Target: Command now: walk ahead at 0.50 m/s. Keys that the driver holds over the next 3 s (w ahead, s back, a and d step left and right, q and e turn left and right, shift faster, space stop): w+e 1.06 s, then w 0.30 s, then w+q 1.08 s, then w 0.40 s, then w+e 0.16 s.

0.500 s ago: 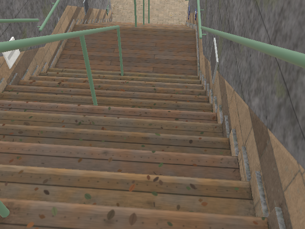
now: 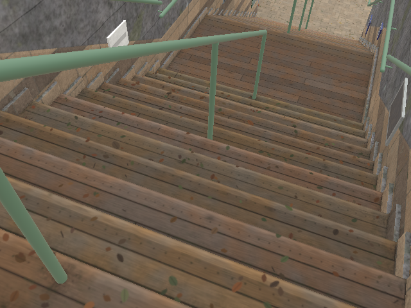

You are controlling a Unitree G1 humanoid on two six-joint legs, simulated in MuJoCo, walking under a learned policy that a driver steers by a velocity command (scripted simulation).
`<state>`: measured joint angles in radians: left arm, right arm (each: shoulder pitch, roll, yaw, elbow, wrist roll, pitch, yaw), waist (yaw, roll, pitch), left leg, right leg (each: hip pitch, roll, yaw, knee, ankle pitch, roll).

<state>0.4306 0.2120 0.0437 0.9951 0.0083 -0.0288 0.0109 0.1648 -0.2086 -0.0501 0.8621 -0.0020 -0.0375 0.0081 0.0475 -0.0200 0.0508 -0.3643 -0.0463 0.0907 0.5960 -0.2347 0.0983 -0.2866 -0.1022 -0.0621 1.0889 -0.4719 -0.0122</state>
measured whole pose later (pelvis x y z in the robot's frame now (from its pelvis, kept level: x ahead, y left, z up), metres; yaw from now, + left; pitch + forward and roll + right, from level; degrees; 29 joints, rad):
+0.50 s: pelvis +0.21 -0.04 -0.06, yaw -14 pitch +1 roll +4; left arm 0.21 0.17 0.00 0.88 0.09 -0.03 -0.07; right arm 0.60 -0.09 0.06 1.07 -0.10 -0.11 0.01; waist -0.07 -0.06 -0.02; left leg -0.09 -0.01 0.32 0.86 -0.77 0.02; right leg -0.48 -0.11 0.04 0.54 0.27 -0.04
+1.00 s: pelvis +0.49 -0.12 -0.30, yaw -33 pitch +1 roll -4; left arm 0.55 0.16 -0.06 0.92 0.09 -0.11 -0.06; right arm 0.16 -0.22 0.02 0.76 -0.08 -0.08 0.04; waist 0.09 0.05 -0.04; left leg -0.35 0.08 0.02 0.44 0.08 0.05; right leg -0.42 0.14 0.12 1.43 -0.90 -0.01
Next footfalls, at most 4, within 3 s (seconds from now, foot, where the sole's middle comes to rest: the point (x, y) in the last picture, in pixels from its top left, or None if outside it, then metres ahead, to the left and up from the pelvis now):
0.60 right None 0.32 -0.19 -0.93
0.98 left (231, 296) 0.63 -0.07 -1.09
1.42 right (300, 305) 0.61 -0.35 -1.09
1.78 left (269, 250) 0.92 -0.27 -1.26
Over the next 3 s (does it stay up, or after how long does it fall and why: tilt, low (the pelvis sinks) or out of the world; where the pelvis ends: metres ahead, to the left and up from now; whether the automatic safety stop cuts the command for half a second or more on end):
stays up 1.45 -0.44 -0.82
